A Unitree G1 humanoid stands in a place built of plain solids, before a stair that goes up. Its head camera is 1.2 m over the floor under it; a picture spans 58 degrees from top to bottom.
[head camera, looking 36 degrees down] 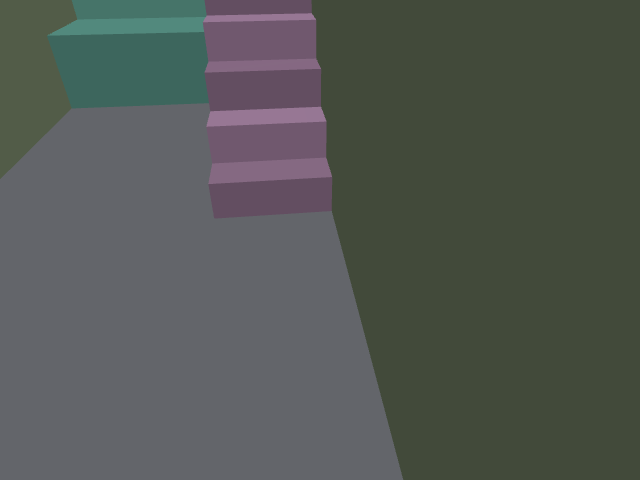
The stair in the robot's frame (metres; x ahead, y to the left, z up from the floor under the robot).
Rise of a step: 0.20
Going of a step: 0.23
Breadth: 0.60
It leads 7 degrees to the left of straight ahead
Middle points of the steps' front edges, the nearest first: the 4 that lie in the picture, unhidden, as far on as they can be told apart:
1.87 0.24 0.20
2.10 0.26 0.39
2.33 0.29 0.59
2.55 0.32 0.79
